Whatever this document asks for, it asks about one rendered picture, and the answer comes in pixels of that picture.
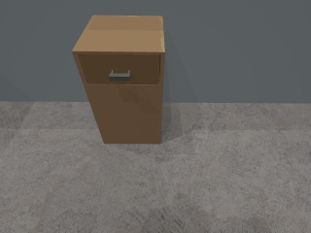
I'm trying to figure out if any drawer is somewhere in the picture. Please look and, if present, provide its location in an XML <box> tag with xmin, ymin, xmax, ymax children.
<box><xmin>78</xmin><ymin>53</ymin><xmax>160</xmax><ymax>84</ymax></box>

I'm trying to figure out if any cabinet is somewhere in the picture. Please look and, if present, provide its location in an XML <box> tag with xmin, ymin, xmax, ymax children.
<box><xmin>72</xmin><ymin>15</ymin><xmax>165</xmax><ymax>145</ymax></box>

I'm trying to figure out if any handle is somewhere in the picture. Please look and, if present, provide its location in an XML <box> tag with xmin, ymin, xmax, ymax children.
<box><xmin>109</xmin><ymin>69</ymin><xmax>131</xmax><ymax>82</ymax></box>

